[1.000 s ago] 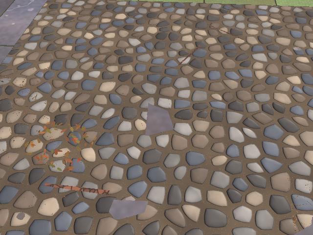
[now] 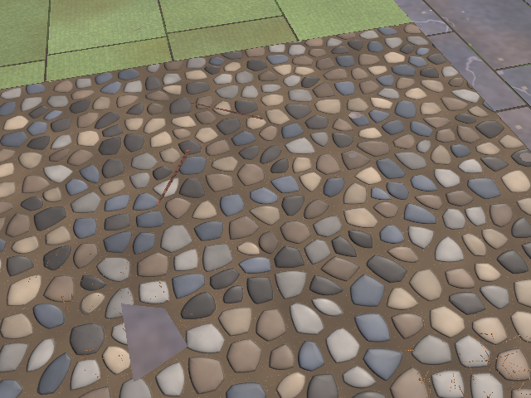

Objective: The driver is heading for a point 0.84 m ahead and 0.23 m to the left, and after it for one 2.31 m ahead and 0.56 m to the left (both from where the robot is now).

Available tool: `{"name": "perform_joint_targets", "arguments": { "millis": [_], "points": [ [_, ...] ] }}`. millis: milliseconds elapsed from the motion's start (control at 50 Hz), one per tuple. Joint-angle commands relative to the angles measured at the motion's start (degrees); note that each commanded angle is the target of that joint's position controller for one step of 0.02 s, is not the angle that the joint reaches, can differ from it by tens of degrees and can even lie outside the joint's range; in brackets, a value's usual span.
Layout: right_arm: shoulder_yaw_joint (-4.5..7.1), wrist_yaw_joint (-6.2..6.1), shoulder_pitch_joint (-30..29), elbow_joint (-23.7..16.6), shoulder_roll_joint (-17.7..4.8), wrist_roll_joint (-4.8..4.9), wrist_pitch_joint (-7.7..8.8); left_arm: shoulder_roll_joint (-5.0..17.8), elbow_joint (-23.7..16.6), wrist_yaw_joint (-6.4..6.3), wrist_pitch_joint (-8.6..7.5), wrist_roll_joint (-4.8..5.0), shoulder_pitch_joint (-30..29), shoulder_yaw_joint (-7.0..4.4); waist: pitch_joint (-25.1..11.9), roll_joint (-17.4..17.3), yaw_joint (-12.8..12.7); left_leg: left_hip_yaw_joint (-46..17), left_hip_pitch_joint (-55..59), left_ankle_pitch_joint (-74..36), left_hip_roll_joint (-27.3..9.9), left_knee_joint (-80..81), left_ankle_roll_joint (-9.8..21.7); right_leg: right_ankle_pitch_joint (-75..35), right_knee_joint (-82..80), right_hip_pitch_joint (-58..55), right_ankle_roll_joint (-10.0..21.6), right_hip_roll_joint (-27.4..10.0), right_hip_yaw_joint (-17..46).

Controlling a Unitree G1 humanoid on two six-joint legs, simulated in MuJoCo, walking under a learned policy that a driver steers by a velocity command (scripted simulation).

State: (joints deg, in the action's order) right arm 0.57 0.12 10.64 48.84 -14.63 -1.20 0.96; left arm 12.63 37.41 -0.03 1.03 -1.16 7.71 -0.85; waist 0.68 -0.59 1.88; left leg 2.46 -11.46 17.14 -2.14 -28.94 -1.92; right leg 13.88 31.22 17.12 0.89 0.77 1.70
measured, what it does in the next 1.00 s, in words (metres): stands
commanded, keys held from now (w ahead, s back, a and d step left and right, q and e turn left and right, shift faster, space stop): no key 0.80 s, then w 0.20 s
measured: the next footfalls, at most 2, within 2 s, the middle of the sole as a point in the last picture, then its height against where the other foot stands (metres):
right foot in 1.42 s outside the picture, level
left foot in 2.00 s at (214, 353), level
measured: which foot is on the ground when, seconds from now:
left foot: down 0.00-1.00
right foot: down 0.00-1.00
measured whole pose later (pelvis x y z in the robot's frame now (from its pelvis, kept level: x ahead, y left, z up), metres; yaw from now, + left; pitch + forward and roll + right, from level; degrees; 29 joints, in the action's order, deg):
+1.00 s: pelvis +0.03 +0.01 +0.00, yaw +1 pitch +0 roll -1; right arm 1.3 -2.2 18.6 62.4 -12.6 0.8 2.5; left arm 12.7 58.1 -1.2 -1.6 1.5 14.2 -3.1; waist -0.7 -0.6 0.7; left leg 0.4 -11.1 26.1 -2.0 -34.4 1.6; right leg 22.1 34.3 15.4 2.7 1.4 0.8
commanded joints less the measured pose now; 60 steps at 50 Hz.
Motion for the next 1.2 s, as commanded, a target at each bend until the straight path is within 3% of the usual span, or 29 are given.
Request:
{"name": "perform_joint_targets", "arguments": {
  "millis": [20,100,300,800,820,860,920,1000,1060,1080,1100,1120,1140,1160,1180,1200],
  "points": [
    [1.57,-0.34,0.46,-1.61,-6.78,0.38,0.68,7.84,-3.14,-0.33,-1.09,0.26,0.24,-2.32,-3.92,3.28,-0.97,-1.7,-2.09,-8.92,-1.56,3.19,0.38,-17.56,-4.17,-7.4,3.4,-5.57,6.58],
    [1.58,-0.59,0.02,-0.09,-6.56,0.65,0.23,7.23,-2.58,-0.33,-0.92,0.4,-0.19,-2.43,-4.7,1.82,-0.97,-1.6,-0.8,-10.43,-1.69,2.99,0.15,-21.89,-3.25,-8.56,3.8,-5.11,5.92],
    [1.84,-1.65,-0.23,4.09,-7.01,0.8,-0.9,6.9,1.44,-0.5,-0.93,0.49,0.18,-3.04,-3.1,1.27,-0.57,-1.6,1.25,-9.63,-1.85,4.07,0.21,-19.13,-4.52,-7.59,3.2,-3.94,4.47],
    [1.39,-2.78,4.08,12.39,-4.31,0.84,-0.48,6.21,15.66,-2.06,-0.73,1.09,1.47,-2.73,1.03,0.77,-0.97,-0.73,-1.28,-4.18,-0.62,6.87,0.65,-8.72,-7.24,-6.76,1.59,-2.11,2.02],
    [1.33,-2.83,5.54,13.11,-3.83,0.97,-0.54,6.0,16.62,-2.12,-0.63,1.15,2.42,-2.68,-0.16,0.91,-0.95,0.05,-0.93,1.06,0.06,6.68,0.94,-1.69,-7.46,-7.07,1.75,-1.44,1.45],
    [1.65,-3.11,5.66,12.76,-4.4,1.57,-0.63,7.23,17.56,-2.26,-0.45,1.75,3.39,-3.21,2.58,0.68,-1.37,0.19,-4.05,15.11,0.75,4.91,2.95,19.63,-7.26,-2.97,3.01,-0.39,1.16],
    [1.56,-3.02,6.8,11.73,-3.55,1.95,0.91,6.98,17.75,-1.85,-2.08,2.27,3.8,-3.32,7.37,2.08,-1.33,-2.45,-8.69,21.93,-0.57,3.24,5.43,28.44,-8.53,1.62,5.2,-3.0,5.18],
    [1.44,-1.8,7.72,10.83,-2.15,2.26,3.53,7.57,18.67,-0.78,-4.42,3.09,6.8,-3.76,5.86,4.09,-1.99,-2.94,-10.52,16.13,-0.26,-1.02,6.77,27.17,-10.13,-1.49,8.24,-7.23,12.41],
    [1.36,-1.07,10.66,10.89,-1.62,2.5,5.02,7.45,17.69,-0.28,-5.36,3.28,4.81,-3.58,5.67,4.48,-0.07,-4.03,-5.61,12.33,0.0,-0.34,8.79,22.35,-9.57,1.54,9.18,-7.71,13.86],
    [1.52,-0.93,14.62,11.93,-2.16,2.71,5.45,6.7,16.52,-0.1,-5.84,3.43,1.78,-3.27,5.8,2.3,1.96,-6.82,-0.37,11.99,-1.15,2.57,10.22,17.37,-4.83,6.36,8.03,-5.38,9.93],
    [2.42,-0.89,21.59,14.33,-4.98,3.19,5.75,4.53,14.48,0.18,-6.87,3.43,-2.58,-2.68,5.42,-4.99,4.4,-14.01,9.66,7.67,-4.74,6.89,12.28,8.14,6.15,15.56,5.17,-0.54,1.5],
    [3.89,-0.69,28.03,16.38,-9.59,3.31,5.74,3.34,12.37,0.71,-8.21,2.91,-6.31,-2.21,4.66,-13.46,6.38,-27.03,21.53,-2.88,-13.43,11.63,15.66,0.24,19.05,27.71,2.53,2.08,-5.06],
    [3.66,-0.38,30.68,16.64,-8.39,2.23,5.76,4.72,11.47,0.99,-8.82,2.56,-9.69,-2.35,5.62,-13.02,8.0,-35.45,27.13,-14.19,-20.46,13.03,18.68,17.26,29.64,39.08,2.17,0.83,-3.46],
    [3.01,-0.42,29.98,16.25,-6.42,1.21,5.72,4.62,11.0,1.43,-8.98,3.14,-10.4,-2.36,6.33,-8.0,6.56,-35.03,30.12,-18.65,-21.85,11.38,18.91,20.11,37.98,45.99,2.73,-2.32,-0.59],
    [2.68,-0.36,28.57,15.4,-5.47,0.8,5.44,3.72,10.78,1.8,-8.87,3.82,-10.07,-1.95,5.31,-6.05,5.58,-31.61,32.38,-20.37,-21.11,11.29,18.13,18.4,42.58,49.71,3.16,-4.14,-0.27],
    [2.29,-0.37,26.43,14.81,-4.91,1.1,4.95,2.96,10.17,2.1,-8.67,4.09,-10.51,-1.58,6.4,-4.39,4.46,-27.67,31.26,-20.26,-20.55,13.06,16.55,15.97,42.2,51.68,3.26,-6.05,-0.42]
  ]
}}
Keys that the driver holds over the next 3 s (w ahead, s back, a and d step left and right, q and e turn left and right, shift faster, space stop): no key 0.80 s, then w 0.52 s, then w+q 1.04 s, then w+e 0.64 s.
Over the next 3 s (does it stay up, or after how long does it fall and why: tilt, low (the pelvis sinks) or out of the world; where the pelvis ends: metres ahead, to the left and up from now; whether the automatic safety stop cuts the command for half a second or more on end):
stays up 1.03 0.29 -0.01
